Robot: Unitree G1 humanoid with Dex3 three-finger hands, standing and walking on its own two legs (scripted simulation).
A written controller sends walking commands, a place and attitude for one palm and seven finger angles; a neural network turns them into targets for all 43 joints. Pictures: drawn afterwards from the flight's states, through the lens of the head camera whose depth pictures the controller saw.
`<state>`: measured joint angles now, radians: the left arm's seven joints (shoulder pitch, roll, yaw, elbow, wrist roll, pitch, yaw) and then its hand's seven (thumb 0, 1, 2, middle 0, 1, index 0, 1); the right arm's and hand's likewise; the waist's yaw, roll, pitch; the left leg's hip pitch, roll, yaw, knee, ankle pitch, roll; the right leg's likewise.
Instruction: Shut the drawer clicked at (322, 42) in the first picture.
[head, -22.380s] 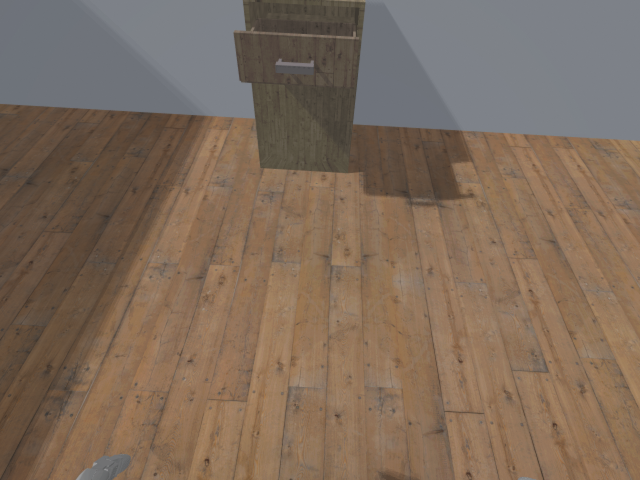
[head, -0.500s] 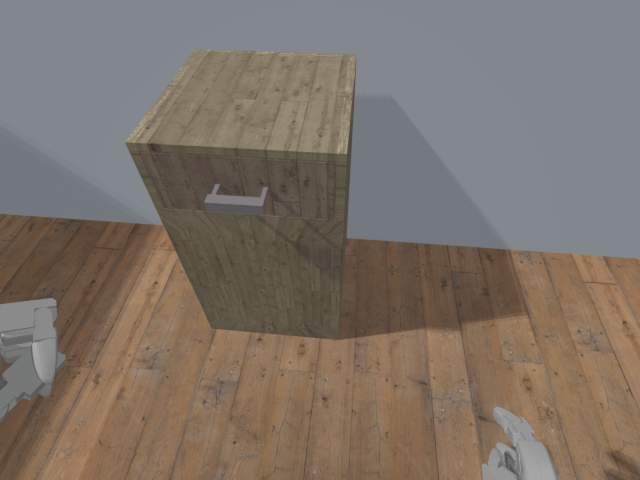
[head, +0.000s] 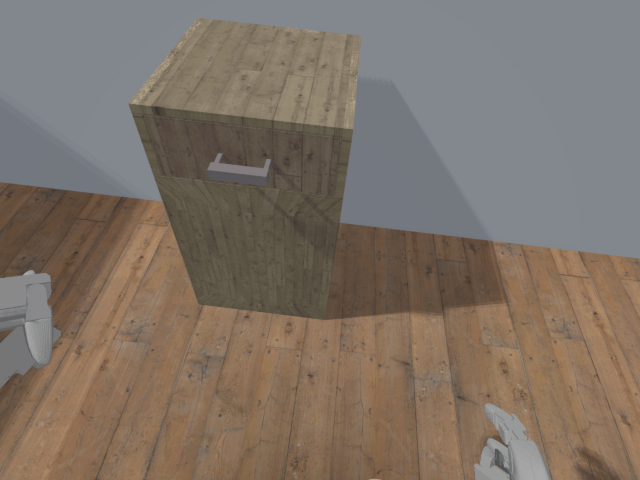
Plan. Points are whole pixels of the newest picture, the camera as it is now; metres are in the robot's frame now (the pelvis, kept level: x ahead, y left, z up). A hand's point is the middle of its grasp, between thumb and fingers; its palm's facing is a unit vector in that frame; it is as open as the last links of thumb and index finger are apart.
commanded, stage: step back with the hand held close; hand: left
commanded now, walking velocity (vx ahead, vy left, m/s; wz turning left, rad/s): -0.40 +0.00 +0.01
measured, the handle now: (241, 167) +0.72 +0.19 -0.07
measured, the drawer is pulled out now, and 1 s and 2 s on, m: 0.00 0.00 0.00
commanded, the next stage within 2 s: stop stepping back and stand still in 0.72 s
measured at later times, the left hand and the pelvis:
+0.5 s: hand out of the picture +0.15 +0.24 +0.19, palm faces +0.40 -0.77 -0.49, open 3.3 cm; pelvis -0.05 +0.00 +0.00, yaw +3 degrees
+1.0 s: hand out of the picture +0.04 +0.19 +0.19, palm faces +0.31 -0.82 -0.48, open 3.2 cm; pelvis -0.15 -0.04 +0.00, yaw -3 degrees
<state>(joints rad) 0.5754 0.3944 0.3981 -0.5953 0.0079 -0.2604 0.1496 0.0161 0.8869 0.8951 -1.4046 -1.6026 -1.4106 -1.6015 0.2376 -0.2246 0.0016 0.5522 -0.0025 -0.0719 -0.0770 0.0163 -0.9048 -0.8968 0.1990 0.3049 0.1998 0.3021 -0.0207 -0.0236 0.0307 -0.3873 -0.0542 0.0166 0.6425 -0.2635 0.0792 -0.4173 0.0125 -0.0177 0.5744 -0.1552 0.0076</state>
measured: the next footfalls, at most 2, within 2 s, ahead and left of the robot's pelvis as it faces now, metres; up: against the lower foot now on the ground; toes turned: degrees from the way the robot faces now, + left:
right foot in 0.74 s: -0.22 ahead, -0.15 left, +0.00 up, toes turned -3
left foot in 0.92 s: +0.00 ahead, +0.06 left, +0.00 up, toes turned -1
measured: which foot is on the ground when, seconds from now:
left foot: down 0.00-0.82, up 0.84-0.90, down 0.92-1.00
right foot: down 0.00-0.40, up 0.42-0.72, down 0.74-1.00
